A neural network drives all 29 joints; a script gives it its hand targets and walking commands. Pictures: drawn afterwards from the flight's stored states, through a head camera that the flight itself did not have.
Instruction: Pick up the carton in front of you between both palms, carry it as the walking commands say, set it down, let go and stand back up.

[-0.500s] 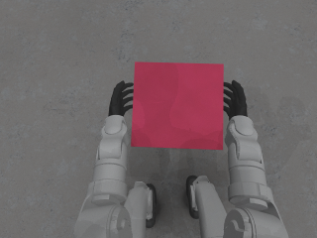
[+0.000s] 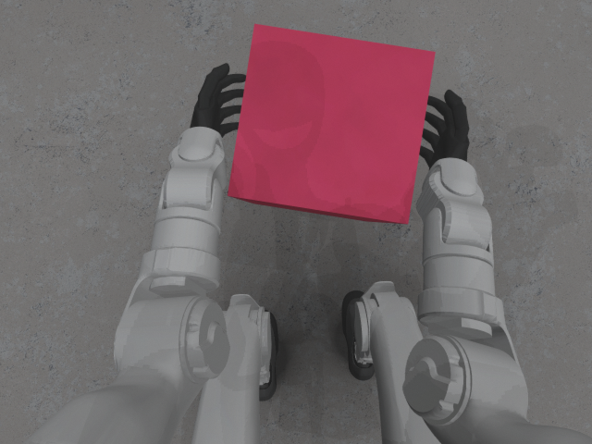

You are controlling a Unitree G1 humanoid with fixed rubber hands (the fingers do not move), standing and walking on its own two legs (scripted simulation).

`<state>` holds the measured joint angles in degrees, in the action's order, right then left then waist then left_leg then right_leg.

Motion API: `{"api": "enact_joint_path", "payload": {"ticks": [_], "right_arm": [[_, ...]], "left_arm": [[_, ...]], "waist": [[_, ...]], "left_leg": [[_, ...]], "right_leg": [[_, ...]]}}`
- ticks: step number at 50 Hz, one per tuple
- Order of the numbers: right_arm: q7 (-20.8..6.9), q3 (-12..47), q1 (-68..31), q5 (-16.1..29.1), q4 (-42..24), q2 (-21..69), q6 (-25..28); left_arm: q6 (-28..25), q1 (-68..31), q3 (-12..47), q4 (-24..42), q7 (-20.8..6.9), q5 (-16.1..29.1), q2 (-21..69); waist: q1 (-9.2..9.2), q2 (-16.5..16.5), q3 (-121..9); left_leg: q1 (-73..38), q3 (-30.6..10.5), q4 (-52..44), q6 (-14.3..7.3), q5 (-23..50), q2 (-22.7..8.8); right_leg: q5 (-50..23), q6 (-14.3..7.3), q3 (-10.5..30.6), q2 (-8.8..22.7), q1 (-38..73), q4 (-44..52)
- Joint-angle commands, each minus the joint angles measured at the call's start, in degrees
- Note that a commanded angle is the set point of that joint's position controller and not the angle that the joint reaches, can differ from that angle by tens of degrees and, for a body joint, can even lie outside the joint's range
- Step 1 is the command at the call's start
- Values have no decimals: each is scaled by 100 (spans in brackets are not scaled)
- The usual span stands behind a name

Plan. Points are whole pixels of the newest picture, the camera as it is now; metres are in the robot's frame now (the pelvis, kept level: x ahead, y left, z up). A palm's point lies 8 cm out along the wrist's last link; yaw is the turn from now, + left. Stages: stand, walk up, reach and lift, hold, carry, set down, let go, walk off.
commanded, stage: set down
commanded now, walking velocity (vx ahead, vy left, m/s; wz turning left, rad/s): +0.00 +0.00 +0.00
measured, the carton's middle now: (323, 145) +0.50 -0.03 -0.18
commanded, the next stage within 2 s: none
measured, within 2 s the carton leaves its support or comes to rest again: rests again in 1.40 s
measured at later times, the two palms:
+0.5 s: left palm (235, 133) +0.55 +0.11 -0.24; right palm (410, 170) +0.47 -0.18 -0.23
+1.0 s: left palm (251, 134) +0.58 +0.09 -0.33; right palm (406, 166) +0.49 -0.20 -0.31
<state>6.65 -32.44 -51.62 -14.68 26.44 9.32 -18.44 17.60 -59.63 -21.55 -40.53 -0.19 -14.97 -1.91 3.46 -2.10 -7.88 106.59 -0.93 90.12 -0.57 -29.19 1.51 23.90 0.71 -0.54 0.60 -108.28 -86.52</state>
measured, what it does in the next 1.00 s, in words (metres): lowers itself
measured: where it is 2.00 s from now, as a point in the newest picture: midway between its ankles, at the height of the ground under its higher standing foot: (313, 359)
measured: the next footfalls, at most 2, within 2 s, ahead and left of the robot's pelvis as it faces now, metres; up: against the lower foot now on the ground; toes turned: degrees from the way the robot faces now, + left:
none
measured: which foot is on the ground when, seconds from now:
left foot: down 0.00-1.00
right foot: down 0.00-1.00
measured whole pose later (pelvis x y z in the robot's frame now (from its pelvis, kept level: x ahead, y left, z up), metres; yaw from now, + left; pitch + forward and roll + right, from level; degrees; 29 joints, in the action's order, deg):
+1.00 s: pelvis -0.01 +0.01 -0.16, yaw -1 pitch +44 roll -6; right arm 7.3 -34.9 -75.9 -2.8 42.5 0.0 -15.0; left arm 15.1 -91.8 -0.4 -65.7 2.2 -4.9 -20.4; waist 10.2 1.0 13.7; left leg 131.1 -2.7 124.3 -1.3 -36.6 4.3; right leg 32.0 5.5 0.8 -2.5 -130.5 -118.5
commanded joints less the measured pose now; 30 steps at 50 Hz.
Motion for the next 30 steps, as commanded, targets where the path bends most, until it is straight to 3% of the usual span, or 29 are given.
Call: {"api": "enact_joint_path", "payload": {"ticks": [1,13,21,30], "right_arm": [[-1542,3505,-3943,899,394,4783,82],[-1435,3056,-4975,1026,482,4260,120],[-1352,2599,-5426,1053,513,3690,211],[-1295,2518,-6090,1379,465,3147,343]], "left_arm": [[-131,-3166,2789,-253,-1451,853,5172],[-132,-3954,2583,-849,-1234,864,4601],[-191,-4595,2767,-1097,-1108,1077,4224],[-297,-5171,2983,-1419,-970,1351,3609]], "waist": [[211,-183,-6036],[350,-394,-5747],[725,-813,-5622],[902,-940,-5271]], "left_leg": [[-2260,153,-586,52,1533,870],[-1964,81,308,28,1408,803],[-1869,41,854,77,1425,781],[-1976,-53,1540,44,1646,686]], "right_leg": [[-1811,197,-265,-984,3731,116],[-1383,288,-463,-932,2318,-812],[-1345,278,-598,-823,1827,-1389],[-1500,323,-664,-666,1474,-2030]]}}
